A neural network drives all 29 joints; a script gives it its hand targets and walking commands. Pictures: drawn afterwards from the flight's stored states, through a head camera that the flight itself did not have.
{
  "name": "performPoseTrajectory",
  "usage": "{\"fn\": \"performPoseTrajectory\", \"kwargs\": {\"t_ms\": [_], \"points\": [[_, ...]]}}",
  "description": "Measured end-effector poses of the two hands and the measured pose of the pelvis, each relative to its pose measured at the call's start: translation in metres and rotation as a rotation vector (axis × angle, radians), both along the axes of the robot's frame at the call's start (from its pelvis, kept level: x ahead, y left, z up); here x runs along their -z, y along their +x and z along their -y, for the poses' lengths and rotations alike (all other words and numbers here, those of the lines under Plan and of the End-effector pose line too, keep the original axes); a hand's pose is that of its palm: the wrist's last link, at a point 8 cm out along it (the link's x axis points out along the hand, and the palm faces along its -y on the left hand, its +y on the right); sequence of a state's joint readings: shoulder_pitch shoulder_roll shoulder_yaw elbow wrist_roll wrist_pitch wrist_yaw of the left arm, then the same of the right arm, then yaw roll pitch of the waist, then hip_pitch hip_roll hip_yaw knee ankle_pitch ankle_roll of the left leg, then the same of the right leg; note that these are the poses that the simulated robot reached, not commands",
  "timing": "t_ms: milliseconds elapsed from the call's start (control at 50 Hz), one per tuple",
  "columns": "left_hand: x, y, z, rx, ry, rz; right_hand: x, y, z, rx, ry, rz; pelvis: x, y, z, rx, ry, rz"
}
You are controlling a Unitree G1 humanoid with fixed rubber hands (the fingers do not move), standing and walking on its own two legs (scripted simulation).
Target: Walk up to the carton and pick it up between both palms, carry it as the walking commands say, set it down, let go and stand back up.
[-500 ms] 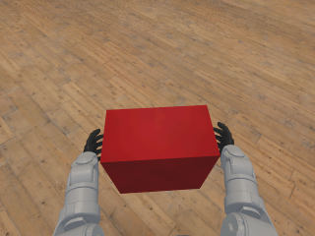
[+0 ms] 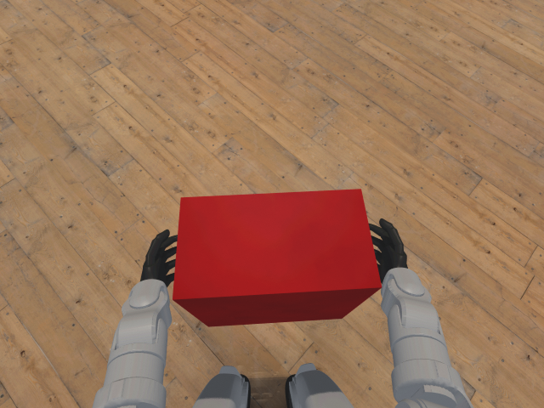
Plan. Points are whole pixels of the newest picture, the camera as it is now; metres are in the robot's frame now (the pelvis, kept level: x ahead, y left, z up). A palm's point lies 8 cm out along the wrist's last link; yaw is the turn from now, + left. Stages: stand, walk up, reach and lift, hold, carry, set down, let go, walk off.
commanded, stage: set down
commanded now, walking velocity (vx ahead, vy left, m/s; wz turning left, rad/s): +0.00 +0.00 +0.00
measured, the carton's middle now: (274, 267) +0.34 -0.02 -0.16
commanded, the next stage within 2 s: none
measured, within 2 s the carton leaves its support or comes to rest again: neither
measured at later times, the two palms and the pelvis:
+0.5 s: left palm (176, 283) +0.33 +0.16 -0.18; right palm (376, 277) +0.32 -0.21 -0.16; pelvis -0.06 -0.02 -0.10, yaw +0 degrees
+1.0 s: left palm (193, 281) +0.35 +0.15 -0.27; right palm (367, 280) +0.33 -0.22 -0.25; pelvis -0.07 +0.01 -0.16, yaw -1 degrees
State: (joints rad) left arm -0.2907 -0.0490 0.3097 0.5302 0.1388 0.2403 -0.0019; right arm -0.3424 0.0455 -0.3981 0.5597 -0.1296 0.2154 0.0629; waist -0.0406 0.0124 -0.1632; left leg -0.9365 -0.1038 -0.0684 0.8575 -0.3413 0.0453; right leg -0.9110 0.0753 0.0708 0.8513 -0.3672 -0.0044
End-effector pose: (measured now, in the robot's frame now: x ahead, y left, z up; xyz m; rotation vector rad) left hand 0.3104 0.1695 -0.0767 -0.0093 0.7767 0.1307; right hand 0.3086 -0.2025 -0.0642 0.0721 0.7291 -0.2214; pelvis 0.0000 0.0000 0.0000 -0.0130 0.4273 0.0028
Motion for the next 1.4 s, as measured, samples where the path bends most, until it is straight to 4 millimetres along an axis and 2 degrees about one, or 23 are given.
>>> {"fn": "performPoseTrajectory", "kwargs": {"t_ms": [120, 240, 340, 440, 540, 640, 860, 1040, 1120, 1220, 1400], "points": [[0.020, 0.011, 0.010, 0.059, 0.016, 0.020, 0.019, -0.004, 0.010, 0.024, -0.019, 0.021, 0.016, -0.010, 0.007, -0.011, -0.002, -0.055], [0.053, -0.003, 0.018, 0.038, 0.017, 0.019, 0.051, -0.008, 0.018, 0.008, -0.011, 0.021, 0.040, -0.031, 0.011, -0.001, 0.003, -0.108], [0.077, -0.006, 0.014, 0.030, 0.019, -0.005, 0.079, -0.011, 0.015, 0.010, 0.006, -0.002, 0.060, -0.049, 0.017, 0.004, 0.013, -0.118], [0.094, 0.007, 0.010, 0.035, 0.012, 0.016, 0.094, -0.001, 0.010, 0.018, 0.004, 0.019, 0.083, -0.061, 0.019, -0.002, 0.002, -0.138], [0.105, 0.025, 0.009, 0.045, -0.007, 0.049, 0.098, 0.014, 0.009, 0.032, -0.012, 0.052, 0.103, -0.065, 0.015, -0.003, -0.002, -0.161], [0.113, 0.040, 0.006, 0.069, 0.000, 0.036, 0.110, 0.018, 0.006, 0.041, -0.022, 0.037, 0.114, -0.060, 0.008, 0.004, -0.008, -0.191], [0.161, 0.033, -0.001, 0.056, 0.020, -0.027, 0.162, 0.021, -0.001, 0.024, -0.002, -0.024, 0.130, -0.053, -0.011, -0.006, -0.020, -0.296], [0.204, 0.044, 0.028, 0.064, -0.031, 0.027, 0.191, 0.024, 0.027, 0.034, -0.053, 0.028, 0.164, -0.076, -0.005, 0.006, -0.018, -0.332], [0.218, 0.047, 0.032, 0.062, -0.015, 0.028, 0.210, 0.028, 0.032, 0.032, -0.036, 0.029, 0.180, -0.087, 0.002, 0.018, 0.004, -0.330], [0.233, 0.049, 0.023, 0.063, 0.037, 0.007, 0.235, 0.039, 0.024, 0.011, -0.001, 0.012, 0.199, -0.093, 0.011, 0.020, 0.016, -0.337], [0.245, 0.057, 0.000, 0.022, 0.055, 0.012, 0.259, 0.058, 0.001, -0.028, 0.017, 0.019, 0.223, -0.089, 0.020, 0.007, 0.024, -0.341]]}}
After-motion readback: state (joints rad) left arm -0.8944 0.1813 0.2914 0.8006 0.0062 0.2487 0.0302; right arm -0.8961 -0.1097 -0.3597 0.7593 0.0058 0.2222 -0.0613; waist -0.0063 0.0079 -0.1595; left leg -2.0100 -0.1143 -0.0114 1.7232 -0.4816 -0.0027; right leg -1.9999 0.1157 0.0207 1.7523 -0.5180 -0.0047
